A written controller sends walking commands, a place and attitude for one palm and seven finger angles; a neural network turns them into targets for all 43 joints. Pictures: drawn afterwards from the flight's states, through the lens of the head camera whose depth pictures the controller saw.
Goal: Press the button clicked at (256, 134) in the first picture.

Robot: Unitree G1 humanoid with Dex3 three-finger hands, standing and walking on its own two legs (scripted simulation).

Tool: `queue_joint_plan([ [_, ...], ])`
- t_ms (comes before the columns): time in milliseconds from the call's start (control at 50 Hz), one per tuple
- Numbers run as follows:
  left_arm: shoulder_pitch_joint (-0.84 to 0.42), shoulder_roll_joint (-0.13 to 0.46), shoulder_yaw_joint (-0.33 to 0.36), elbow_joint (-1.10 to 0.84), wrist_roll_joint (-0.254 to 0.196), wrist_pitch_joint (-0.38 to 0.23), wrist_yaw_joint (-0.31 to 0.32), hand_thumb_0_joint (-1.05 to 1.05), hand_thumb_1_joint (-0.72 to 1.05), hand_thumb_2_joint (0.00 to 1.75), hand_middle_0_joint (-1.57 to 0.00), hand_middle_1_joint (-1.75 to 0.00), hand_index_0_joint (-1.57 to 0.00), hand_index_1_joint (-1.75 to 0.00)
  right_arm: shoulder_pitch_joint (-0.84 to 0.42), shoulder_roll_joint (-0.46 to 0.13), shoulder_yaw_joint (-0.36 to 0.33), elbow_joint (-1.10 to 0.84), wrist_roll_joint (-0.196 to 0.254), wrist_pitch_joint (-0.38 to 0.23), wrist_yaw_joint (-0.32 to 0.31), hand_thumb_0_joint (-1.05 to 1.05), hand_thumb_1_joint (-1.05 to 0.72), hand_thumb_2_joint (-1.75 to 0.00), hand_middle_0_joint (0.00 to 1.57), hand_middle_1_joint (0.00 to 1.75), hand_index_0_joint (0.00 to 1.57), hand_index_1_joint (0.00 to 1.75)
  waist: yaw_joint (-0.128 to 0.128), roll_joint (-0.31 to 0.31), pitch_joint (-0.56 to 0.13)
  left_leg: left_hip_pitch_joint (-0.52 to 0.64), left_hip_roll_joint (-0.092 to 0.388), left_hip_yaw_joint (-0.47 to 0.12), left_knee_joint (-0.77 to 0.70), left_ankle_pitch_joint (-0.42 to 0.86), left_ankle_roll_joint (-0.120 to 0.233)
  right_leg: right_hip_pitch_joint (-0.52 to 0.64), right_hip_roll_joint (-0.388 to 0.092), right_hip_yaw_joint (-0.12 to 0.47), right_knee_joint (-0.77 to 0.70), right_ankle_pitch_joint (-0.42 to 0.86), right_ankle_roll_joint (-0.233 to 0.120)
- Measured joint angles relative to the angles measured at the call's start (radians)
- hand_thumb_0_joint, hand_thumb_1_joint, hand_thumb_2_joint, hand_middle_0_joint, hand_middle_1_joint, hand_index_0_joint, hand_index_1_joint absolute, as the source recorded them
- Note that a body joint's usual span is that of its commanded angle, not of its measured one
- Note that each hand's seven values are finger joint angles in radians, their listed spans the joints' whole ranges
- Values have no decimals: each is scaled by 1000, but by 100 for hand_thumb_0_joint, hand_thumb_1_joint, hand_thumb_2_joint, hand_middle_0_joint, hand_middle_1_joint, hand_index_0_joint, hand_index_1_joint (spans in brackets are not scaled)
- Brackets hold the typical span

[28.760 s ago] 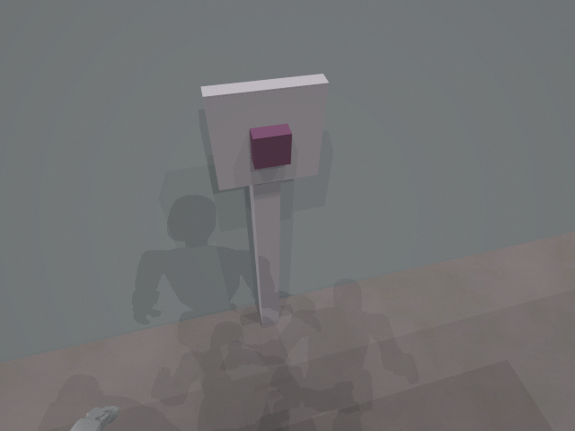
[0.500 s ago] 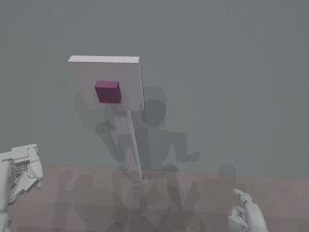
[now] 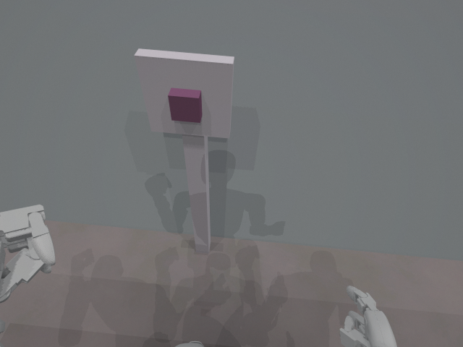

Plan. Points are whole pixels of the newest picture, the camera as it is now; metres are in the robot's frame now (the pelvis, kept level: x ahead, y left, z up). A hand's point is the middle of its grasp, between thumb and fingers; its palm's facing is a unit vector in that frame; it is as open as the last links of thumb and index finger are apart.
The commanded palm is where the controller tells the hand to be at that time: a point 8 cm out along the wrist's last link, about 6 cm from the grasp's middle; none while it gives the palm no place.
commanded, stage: step back with the hand held close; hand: left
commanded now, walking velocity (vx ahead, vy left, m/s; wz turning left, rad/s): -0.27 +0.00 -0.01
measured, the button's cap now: (186, 104) +0.58 +0.15 +0.09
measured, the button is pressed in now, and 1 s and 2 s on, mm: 0 0 0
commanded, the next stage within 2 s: stop stepping back and stand still in 0.44 s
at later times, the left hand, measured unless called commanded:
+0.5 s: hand (2, 325) +0.11 +0.23 +0.18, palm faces +0.32 -0.85 -0.42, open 3.1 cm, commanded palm +0.04 +0.28 +0.19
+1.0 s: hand out of the picture +0.01 +0.24 +0.19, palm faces +0.28 -0.87 -0.40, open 3.1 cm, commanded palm -0.06 +0.29 +0.19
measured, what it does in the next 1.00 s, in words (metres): walks backwards: right foot, then left foot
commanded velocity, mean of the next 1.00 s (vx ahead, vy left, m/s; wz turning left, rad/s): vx -0.10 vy -0.03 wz -0.03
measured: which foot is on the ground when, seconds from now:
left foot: down 0.00-0.62, up 0.64-0.82, down 0.84-1.00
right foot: down 0.00-0.08, up 0.10-0.28, down 0.30-0.84, up 0.86-1.00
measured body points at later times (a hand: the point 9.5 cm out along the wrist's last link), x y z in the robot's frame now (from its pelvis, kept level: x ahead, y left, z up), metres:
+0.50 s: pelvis -0.09 +0.00 +0.00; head -0.07 +0.03 +0.45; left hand +0.09 +0.28 +0.20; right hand +0.11 -0.22 -0.06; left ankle +0.07 +0.08 -0.73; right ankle -0.14 -0.12 -0.72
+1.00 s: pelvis -0.20 +0.02 +0.01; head -0.21 +0.05 +0.46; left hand -0.01 +0.28 +0.21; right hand -0.10 -0.21 -0.07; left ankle -0.17 +0.14 -0.73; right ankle -0.17 -0.08 -0.70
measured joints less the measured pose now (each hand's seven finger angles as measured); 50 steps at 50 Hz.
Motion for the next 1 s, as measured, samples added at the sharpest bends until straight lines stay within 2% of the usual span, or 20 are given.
queue_joint_plan([
  [80,-7,16,13,-35,1,-24,13,1,89,90,-131,-149,-130,-150,9,1,3,22,-8,-21,-5,1,-90,-89,21,30,20,30,-7,-7,13,-8,0,-5,-8,84,8,-14,8,6,19,14,7],
  [160,-45,39,37,-3,21,-39,5,1,89,90,-131,-149,-130,-150,25,15,-4,36,-11,-37,-9,1,-90,-89,21,30,20,30,-30,11,3,-25,2,-30,-25,110,24,-20,57,35,211,-101,3],
  [220,-44,53,64,9,13,-45,1,1,89,90,-131,-149,-130,-150,34,30,-5,43,-12,-46,3,1,-90,-89,20,30,20,30,-36,12,-34,-63,11,-22,-62,135,20,48,78,29,230,-181,-11],
  [300,8,54,90,-24,-21,-60,-2,1,89,90,-131,-149,-130,-150,-10,41,2,41,-14,-61,25,1,-90,-89,21,30,20,30,5,-29,-52,-134,10,34,-102,204,-1,160,59,45,-1,-213,-36],
  [360,-1,17,26,-22,-24,-68,-13,1,89,90,-131,-149,-130,-150,-64,31,1,83,-9,-48,26,1,-90,-89,21,30,20,30,35,-1,-7,-130,29,16,-66,128,-31,160,86,65,-13,-181,-30],
  [400,-5,21,1,-37,-22,-64,-18,1,89,90,-131,-149,-131,-150,-63,34,6,94,-4,-41,18,1,-90,-89,21,30,20,30,43,-11,-9,-76,28,15,-84,204,-24,170,87,79,-8,-168,-21],
  [480,-78,60,10,-25,-23,-55,-28,1,89,90,-132,-149,-131,-150,-85,46,6,75,-6,-39,12,1,-90,-89,21,30,20,30,24,-42,9,-24,18,35,-149,231,15,115,73,75,124,-199,15],
  [560,-109,84,46,15,-38,-29,-33,1,89,90,-131,-149,-130,-150,-109,42,-2,24,-22,-53,24,1,-90,-89,21,30,20,30,-18,-10,15,-27,37,31,-212,292,10,43,89,39,233,-303,-20],
  [600,-76,103,68,8,-48,-18,-30,1,89,90,-131,-149,-130,-150,-103,41,-6,-4,-13,-50,31,1,-90,-89,21,30,20,30,-29,-13,5,-64,35,38,-193,245,-8,60,71,4,145,-292,-36],
  [620,-49,110,77,-6,-49,-14,-28,1,89,90,-131,-149,-130,-150,-101,39,-8,-14,-4,-48,33,1,-90,-89,21,30,20,30,-27,-24,2,-103,29,43,-129,140,-32,57,57,2,98,-248,-46],
  [660,6,93,59,-36,-42,-7,-28,1,89,90,-131,-149,-130,-150,-84,28,-16,2,-3,-35,36,1,-90,-89,21,30,20,30,-12,-41,-3,-199,-8,-5,172,-57,-76,23,39,11,112,-110,-54],
  [700,54,63,31,-61,-32,9,-33,1,89,90,-131,-149,-130,-150,-36,21,-22,41,-4,-11,36,1,-90,-89,21,30,20,30,8,-68,-45,-236,-38,-21,436,-108,-87,13,13,20,97,-92,-54],
  [740,77,36,20,-65,-21,12,-25,1,89,90,-131,-149,-131,-150,20,24,-17,74,-6,0,19,1,-90,-89,21,30,20,30,27,-100,-91,-169,-24,-4,471,-128,-81,20,-17,10,50,-88,-44],
  [780,61,15,17,-51,-9,11,-4,1,89,90,-132,-149,-131,-150,64,20,-9,93,-9,-14,-4,1,-90,-89,21,30,20,30,38,-110,-119,-34,5,-5,312,-151,-63,18,-34,-14,21,-83,-41],
  [820,7,-5,14,-26,2,2,17,1,89,90,-132,-149,-131,-150,89,-8,-9,90,-13,-51,-19,1,-90,-89,21,30,20,30,27,-75,-121,115,36,-42,58,-145,-45,-5,-27,-48,39,-65,-26],
  [840,-39,-8,13,-7,5,-1,27,1,89,90,-132,-149,-131,-150,88,-15,-15,92,-14,-70,-24,1,-90,-89,20,30,20,30,9,-65,-107,135,34,-64,2,-141,-38,-32,-31,-55,86,-81,-16],
  [880,-132,-1,13,51,15,5,37,1,89,90,-132,-150,-131,-150,71,12,-18,112,-12,-87,-25,1,-90,-89,20,30,20,30,-7,-98,-54,133,0,-59,18,-104,-45,-77,-32,-1,219,-179,-9],
  [920,-158,8,19,74,11,14,30,1,89,90,-132,-150,-131,-150,67,44,-7,120,-15,-104,-9,1,-91,-89,20,30,20,30,-39,-108,-32,156,-7,-61,-23,-54,-54,-111,-9,17,335,-221,-9],
  [960,-116,21,23,40,8,21,21,2,89,90,-131,-150,-131,-150,80,70,8,109,-15,-115,16,1,-91,-89,20,30,20,30,-72,-99,-32,175,0,-70,-72,-14,-60,-117,9,5,353,-203,-9],
  [1000,-29,39,23,-18,4,7,13,2,89,90,-131,-149,-130,-150,97,83,22,95,-14,-118,35,1,-90,-89,20,30,20,30,-87,-86,-45,179,13,-66,-97,2,-63,-89,17,-18,283,-187,-7],
])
